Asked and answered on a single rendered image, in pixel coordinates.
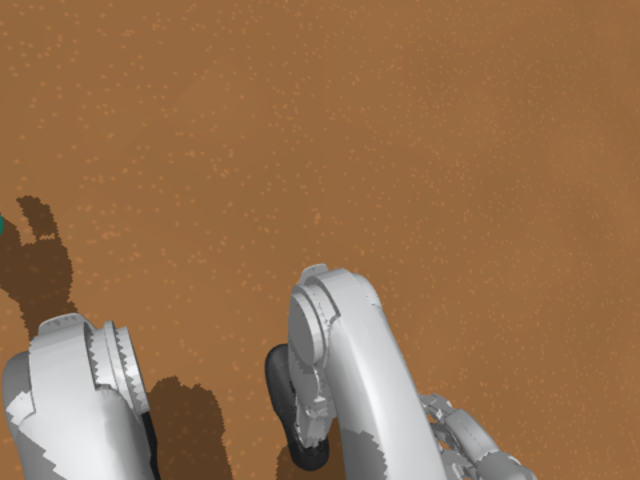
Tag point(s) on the right robot foot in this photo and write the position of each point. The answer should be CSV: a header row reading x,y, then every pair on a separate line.
x,y
282,395

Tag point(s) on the right robot hand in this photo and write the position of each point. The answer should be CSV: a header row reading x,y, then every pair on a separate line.
x,y
468,440

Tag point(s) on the left robot foot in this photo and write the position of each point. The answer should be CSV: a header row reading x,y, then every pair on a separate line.
x,y
152,440

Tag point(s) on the right robot arm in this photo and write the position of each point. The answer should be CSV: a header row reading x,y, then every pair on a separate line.
x,y
502,466

